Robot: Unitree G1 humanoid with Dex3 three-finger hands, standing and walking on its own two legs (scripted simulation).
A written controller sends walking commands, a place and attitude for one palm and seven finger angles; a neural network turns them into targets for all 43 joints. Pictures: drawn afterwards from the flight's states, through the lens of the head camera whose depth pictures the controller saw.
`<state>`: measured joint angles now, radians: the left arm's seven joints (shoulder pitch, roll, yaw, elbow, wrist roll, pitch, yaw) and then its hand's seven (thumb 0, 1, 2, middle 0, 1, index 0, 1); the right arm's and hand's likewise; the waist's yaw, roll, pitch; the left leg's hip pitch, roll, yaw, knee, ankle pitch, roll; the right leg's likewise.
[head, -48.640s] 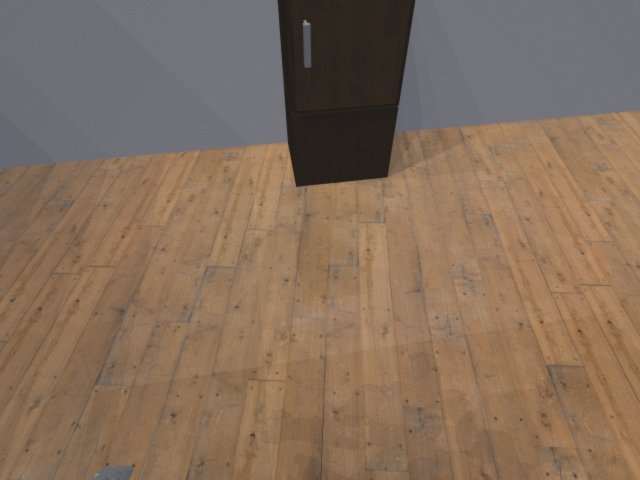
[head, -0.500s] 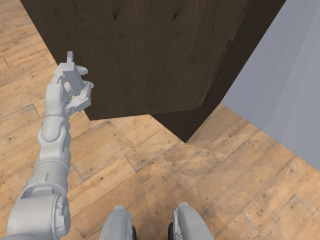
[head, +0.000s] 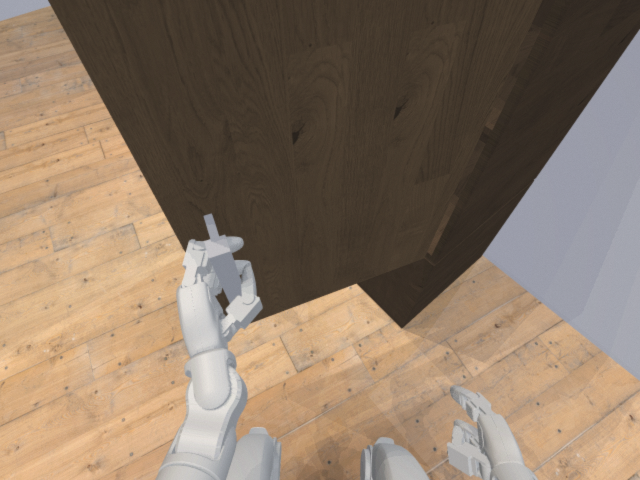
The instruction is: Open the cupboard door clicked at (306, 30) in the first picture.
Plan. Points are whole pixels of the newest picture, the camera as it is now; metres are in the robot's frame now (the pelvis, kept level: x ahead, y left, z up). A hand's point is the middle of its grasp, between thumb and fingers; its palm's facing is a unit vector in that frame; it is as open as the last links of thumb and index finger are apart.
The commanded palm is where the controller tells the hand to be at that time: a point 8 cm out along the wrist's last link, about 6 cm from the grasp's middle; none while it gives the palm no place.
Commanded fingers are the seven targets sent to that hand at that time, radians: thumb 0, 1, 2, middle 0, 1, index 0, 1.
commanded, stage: pull the door open along its arc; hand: left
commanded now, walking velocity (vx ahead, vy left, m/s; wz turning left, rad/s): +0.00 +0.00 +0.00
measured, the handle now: (225, 263) +0.37 +0.14 +0.03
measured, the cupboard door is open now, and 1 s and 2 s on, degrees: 72 81 84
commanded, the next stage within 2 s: open thumb and fingers to let go in 0.22 s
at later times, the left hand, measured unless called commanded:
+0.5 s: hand (283, 338) +0.28 +0.06 +0.03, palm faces +0.35 -0.94 +0.00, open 6.5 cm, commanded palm +0.23 +0.10 +0.03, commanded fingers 0.00 0.20 0.60 -0.35 -1.27 -0.35 -1.27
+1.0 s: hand (276, 335) +0.28 +0.07 +0.03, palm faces +0.30 -0.95 -0.01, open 14.2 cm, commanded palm +0.23 +0.10 +0.03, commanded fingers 0.00 -0.50 0.30 -0.19 -0.55 -0.19 -0.55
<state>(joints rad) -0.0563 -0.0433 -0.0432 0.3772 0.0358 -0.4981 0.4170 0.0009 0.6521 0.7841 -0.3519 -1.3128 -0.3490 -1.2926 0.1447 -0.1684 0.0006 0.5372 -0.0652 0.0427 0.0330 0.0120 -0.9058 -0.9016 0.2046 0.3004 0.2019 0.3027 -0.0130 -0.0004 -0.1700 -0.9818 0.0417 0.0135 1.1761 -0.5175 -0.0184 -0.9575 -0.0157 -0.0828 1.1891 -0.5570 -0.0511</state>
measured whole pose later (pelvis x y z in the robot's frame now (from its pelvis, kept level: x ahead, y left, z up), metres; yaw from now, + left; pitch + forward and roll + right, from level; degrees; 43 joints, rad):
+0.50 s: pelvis +0.00 -0.02 -0.01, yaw +2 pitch +18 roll +1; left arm 0.14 -0.10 -0.22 0.23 0.12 -0.48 0.54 -0.01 0.59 0.75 -0.36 -1.32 -0.37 -1.33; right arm 0.17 -0.19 -0.02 0.59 -0.08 -0.06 0.00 0.02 -0.91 -0.90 0.20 0.30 0.20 0.30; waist 0.00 0.02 -0.18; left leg -1.00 0.03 -0.02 1.19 -0.51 -0.04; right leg -0.97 -0.03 -0.12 1.23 -0.58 -0.08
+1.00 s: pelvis +0.00 +0.00 +0.00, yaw +1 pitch +18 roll +0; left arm 0.15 -0.09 -0.26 0.20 0.13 -0.41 0.54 -0.01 -0.46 0.32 -0.26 -0.98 -0.29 -0.99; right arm 0.19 -0.18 0.00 0.56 -0.08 -0.06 0.02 0.02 -0.90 -0.90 0.20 0.30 0.20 0.30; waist -0.01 0.02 -0.18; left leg -0.99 0.03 -0.01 1.20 -0.53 -0.02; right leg -0.95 -0.03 -0.11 1.21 -0.57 -0.05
